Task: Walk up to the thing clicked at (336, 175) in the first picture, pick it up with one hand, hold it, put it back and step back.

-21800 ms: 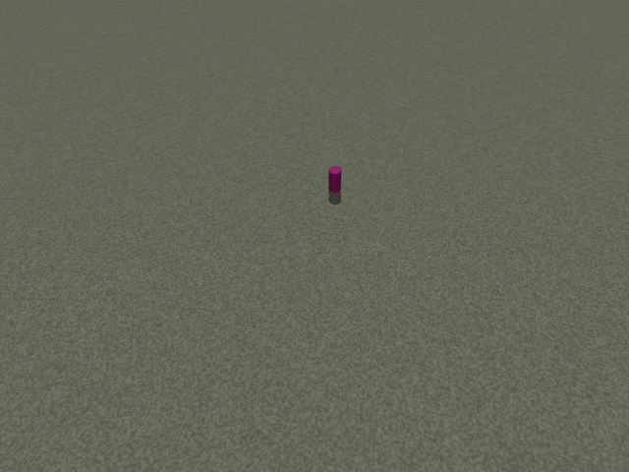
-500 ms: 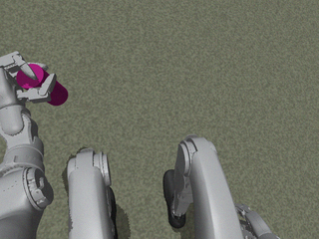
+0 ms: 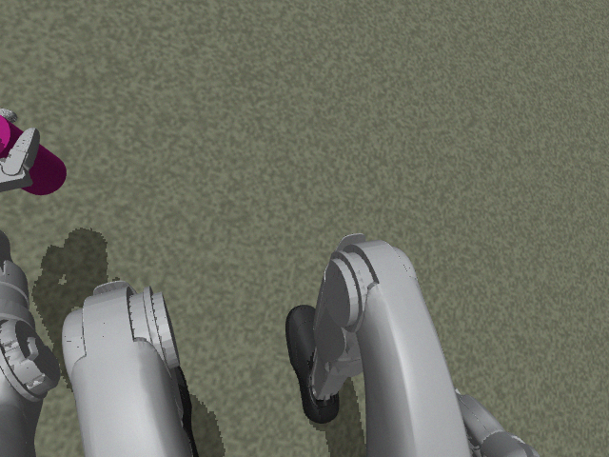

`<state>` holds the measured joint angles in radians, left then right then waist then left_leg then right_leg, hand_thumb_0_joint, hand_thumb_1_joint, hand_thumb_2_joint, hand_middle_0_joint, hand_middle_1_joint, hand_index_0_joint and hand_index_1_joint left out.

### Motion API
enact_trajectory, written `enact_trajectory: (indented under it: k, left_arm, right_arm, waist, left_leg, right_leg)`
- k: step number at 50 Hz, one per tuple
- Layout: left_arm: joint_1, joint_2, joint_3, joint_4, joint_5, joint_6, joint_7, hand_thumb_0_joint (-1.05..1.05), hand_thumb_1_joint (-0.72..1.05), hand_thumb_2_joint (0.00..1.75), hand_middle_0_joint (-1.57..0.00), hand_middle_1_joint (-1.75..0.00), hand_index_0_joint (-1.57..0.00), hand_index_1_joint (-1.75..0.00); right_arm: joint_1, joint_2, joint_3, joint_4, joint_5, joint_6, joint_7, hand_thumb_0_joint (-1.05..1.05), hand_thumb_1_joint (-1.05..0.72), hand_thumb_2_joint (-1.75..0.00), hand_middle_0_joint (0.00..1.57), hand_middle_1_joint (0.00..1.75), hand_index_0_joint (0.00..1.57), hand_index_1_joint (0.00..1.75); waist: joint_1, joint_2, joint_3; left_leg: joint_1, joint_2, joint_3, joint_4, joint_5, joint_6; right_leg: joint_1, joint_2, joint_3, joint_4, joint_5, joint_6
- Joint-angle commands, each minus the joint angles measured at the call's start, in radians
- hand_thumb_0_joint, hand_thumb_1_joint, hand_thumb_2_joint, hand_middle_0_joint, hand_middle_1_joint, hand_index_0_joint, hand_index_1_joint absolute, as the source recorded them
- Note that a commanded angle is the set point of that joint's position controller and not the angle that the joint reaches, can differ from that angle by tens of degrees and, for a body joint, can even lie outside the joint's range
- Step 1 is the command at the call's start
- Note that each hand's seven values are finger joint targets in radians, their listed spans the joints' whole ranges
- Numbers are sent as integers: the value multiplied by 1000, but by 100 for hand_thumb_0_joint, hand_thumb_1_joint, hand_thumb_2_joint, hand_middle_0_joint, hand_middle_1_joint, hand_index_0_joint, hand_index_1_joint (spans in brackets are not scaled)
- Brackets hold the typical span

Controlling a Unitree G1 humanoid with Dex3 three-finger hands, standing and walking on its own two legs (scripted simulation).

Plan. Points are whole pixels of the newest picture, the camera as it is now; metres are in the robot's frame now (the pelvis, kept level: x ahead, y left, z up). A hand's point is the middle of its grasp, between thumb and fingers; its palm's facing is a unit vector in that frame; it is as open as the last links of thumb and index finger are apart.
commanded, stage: crouch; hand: left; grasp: from the side
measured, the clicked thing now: (15, 157) +0.49 +0.28 -0.14
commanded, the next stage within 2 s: lower in 0.28 s
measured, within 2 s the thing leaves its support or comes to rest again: rests again in 1.80 s
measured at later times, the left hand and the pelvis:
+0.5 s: hand (5, 151) +0.49 +0.28 -0.13, palm faces +0.33 -0.94 -0.03, open 5.2 cm; pelvis +0.00 +0.01 -0.01, yaw -2 degrees
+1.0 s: hand (28, 163) +0.50 +0.28 -0.18, palm faces +0.33 -0.94 -0.04, open 5.3 cm; pelvis +0.00 +0.01 -0.02, yaw -5 degrees
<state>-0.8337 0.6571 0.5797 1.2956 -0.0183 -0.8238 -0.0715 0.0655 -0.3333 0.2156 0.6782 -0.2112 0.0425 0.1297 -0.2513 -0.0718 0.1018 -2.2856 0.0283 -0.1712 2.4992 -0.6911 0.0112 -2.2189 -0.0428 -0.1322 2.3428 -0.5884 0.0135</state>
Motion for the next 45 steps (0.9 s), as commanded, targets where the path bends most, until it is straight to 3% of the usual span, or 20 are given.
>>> enact_trajectory:
  k: [1,5,8,16,18,21,22,25,31,35,40,42,45]
  left_arm:
    - [-263,211,12,-177,-20,-82,3,0,54,133,-133,-142,-134,-142]
    - [-290,217,-19,-169,-21,-91,-3,0,52,133,-136,-142,-136,-143]
    - [-277,228,-16,-171,-25,-99,-5,0,51,133,-134,-142,-135,-143]
    - [-282,273,-4,-142,-35,-121,18,0,46,131,-137,-143,-137,-143]
    - [-285,250,-32,-132,-37,-126,14,0,47,132,-137,-143,-137,-143]
    - [-285,286,-26,-110,-27,-125,21,0,41,130,-137,-145,-138,-145]
    - [-262,258,-37,-69,-28,-123,21,0,41,130,-136,-146,-137,-145]
    - [-268,265,-38,-38,-27,-139,42,0,42,130,-134,-144,-136,-144]
    - [-278,320,-43,9,-18,-187,57,0,46,129,-135,-144,-136,-144]
    - [-328,372,-45,20,-19,-220,70,0,42,129,-135,-144,-136,-144]
    - [-290,387,-47,71,-25,-243,77,0,42,128,-132,-142,-133,-142]
    - [-298,383,-68,101,-19,-247,77,0,41,129,-131,-143,-133,-143]
    - [-288,411,-73,121,-10,-255,83,0,41,129,-132,-142,-133,-142]
  right_arm:
    - [151,-295,-70,-16,-10,6,-13,0,-90,-91,20,30,20,30]
    - [127,-306,-53,-20,-20,7,-10,0,-90,-91,20,30,20,30]
    - [127,-318,-38,-23,-29,10,-8,0,-90,-91,20,30,20,30]
    - [88,-324,-5,-38,-43,19,-6,0,-91,-91,20,30,20,30]
    - [79,-328,4,-40,-50,19,-7,0,-91,-91,20,30,20,30]
    - [61,-331,14,-47,-51,22,-9,0,-91,-91,20,30,20,30]
    - [53,-333,20,-54,-53,22,-8,0,-91,-91,20,30,20,30]
    - [39,-347,43,-68,-64,27,-7,0,-90,-90,20,30,20,30]
    - [-5,-359,87,-85,-85,29,-9,0,-90,-90,20,30,20,30]
    - [-35,-372,115,-94,-99,32,-11,0,-91,-90,20,30,20,30]
    - [-50,-372,148,-95,-117,34,-15,0,-91,-90,20,30,20,30]
    - [-61,-380,157,-99,-121,38,-16,0,-91,-90,20,30,20,30]
    - [-88,-389,170,-103,-126,42,-18,0,-90,-90,20,30,20,30]
  waist:
    - [-37,348,-673]
    - [-61,360,-625]
    - [-63,379,-641]
    - [-73,350,-610]
    - [-94,354,-591]
    - [-88,350,-562]
    - [-100,338,-545]
    - [-117,344,-518]
    - [-138,377,-494]
    - [-159,376,-464]
    - [-162,372,-474]
    - [-180,385,-439]
    - [-183,389,-410]
  left_leg:
    - [435,1,30,-302,139,-14]
    - [422,5,19,-287,126,-15]
    - [471,7,8,-278,179,-22]
    - [407,7,8,-246,138,-13]
    - [410,9,4,-243,138,-13]
    - [390,11,1,-243,119,-11]
    - [397,13,-8,-245,115,-12]
    - [427,18,-37,-254,126,-21]
    - [455,24,-51,-235,154,-24]
    - [441,29,-64,-230,106,-24]
    - [452,31,-63,-203,161,-24]
    - [453,33,-74,-210,156,-26]
    - [458,38,-92,-217,138,-31]
  right_leg:
    - [390,55,-64,-173,142,-31]
    - [370,58,-76,-164,137,-33]
    - [383,55,-84,-154,178,-31]
    - [420,67,-90,-159,152,-26]
    - [422,68,-96,-161,159,-24]
    - [409,70,-97,-163,140,-26]
    - [393,69,-104,-160,137,-25]
    - [379,68,-127,-149,147,-25]
    - [395,77,-141,-135,173,-22]
    - [399,81,-151,-143,144,-17]
    - [447,89,-154,-148,193,-11]
    - [435,91,-168,-144,191,-11]
    - [414,93,-181,-140,176,-11]
